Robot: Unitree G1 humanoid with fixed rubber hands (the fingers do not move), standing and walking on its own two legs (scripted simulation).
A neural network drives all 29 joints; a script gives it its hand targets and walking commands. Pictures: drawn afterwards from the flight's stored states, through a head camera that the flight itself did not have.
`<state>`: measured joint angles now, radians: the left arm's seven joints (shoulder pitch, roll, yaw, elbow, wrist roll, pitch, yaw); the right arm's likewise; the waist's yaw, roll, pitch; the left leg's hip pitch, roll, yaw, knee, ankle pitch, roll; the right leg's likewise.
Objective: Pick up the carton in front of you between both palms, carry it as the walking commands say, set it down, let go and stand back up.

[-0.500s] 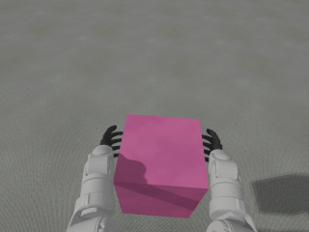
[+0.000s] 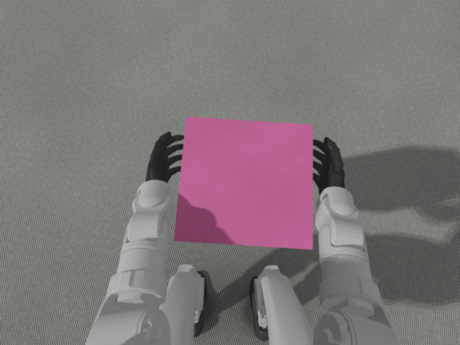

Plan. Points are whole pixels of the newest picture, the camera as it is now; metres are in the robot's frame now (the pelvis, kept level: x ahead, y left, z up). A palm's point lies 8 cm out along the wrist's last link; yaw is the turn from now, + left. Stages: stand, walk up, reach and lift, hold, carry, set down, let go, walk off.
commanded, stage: set down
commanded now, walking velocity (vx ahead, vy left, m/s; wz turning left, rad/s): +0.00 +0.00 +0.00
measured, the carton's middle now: (241, 191) +0.38 -0.02 -0.14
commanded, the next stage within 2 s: none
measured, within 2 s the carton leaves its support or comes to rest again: rests again in 1.74 s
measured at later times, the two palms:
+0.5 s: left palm (176, 179) +0.43 +0.12 -0.23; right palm (305, 189) +0.40 -0.18 -0.22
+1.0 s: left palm (188, 181) +0.47 +0.11 -0.39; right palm (290, 194) +0.43 -0.18 -0.38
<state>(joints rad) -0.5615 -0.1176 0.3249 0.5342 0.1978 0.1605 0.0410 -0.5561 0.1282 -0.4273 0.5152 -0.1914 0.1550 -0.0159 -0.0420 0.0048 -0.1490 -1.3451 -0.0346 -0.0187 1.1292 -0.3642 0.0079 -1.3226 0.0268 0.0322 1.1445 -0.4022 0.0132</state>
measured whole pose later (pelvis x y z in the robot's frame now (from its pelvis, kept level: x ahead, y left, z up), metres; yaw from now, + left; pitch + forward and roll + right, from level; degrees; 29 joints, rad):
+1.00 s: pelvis -0.05 +0.00 -0.25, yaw -2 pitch +46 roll -2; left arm -1.20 0.14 0.26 0.86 0.11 0.21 0.07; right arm -1.08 -0.03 -0.47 0.71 -0.08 0.20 -0.13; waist -0.05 0.00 0.02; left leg -2.30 -0.04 -0.02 1.99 -0.50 0.00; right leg -2.25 0.05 0.00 2.00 -0.55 0.04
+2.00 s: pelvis -0.06 +0.00 -0.30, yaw -3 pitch +38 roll -3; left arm -1.41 0.24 0.22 1.16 0.09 0.13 0.03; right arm -1.27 -0.17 -0.40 1.02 -0.01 0.11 -0.07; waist -0.05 -0.01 0.24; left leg -2.33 -0.03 -0.02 2.20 -0.53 0.01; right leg -2.29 0.08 -0.01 2.20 -0.57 0.05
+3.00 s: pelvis -0.04 +0.00 -0.21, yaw -2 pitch +44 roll -2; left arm -1.19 0.35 0.14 1.00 -0.08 0.08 0.04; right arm -1.03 -0.19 -0.25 0.82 0.14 0.07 -0.12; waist -0.07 0.01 0.01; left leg -2.14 -0.03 -0.03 1.89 -0.52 0.00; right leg -2.11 0.07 0.01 1.89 -0.56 0.03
